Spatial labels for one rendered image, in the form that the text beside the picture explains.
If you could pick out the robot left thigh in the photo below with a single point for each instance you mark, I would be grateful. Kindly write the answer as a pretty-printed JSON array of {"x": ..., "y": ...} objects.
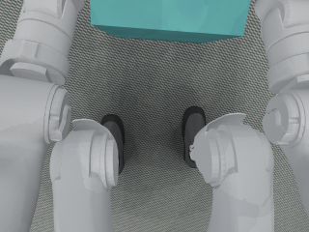
[{"x": 81, "y": 195}]

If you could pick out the carton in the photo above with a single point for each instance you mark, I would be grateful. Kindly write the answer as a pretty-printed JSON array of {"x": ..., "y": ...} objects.
[{"x": 183, "y": 21}]

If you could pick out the right robot upper arm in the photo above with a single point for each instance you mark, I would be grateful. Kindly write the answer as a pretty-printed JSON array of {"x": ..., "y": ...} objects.
[{"x": 286, "y": 123}]

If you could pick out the left robot upper arm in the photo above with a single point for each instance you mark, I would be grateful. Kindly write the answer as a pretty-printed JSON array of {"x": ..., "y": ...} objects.
[{"x": 33, "y": 114}]

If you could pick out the right robot forearm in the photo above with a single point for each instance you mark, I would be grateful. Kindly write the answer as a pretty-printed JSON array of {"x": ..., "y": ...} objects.
[{"x": 285, "y": 34}]

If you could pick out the left robot forearm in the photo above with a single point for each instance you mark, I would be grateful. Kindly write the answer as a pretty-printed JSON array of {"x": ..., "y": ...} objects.
[{"x": 42, "y": 40}]

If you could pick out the robot right foot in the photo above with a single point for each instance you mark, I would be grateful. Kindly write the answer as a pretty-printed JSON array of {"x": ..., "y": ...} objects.
[{"x": 194, "y": 119}]

